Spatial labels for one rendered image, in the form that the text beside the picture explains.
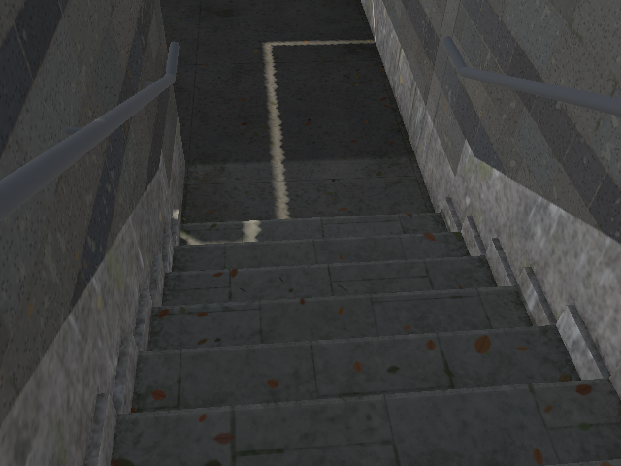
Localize stairs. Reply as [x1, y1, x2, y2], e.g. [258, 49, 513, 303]
[111, 212, 621, 466]

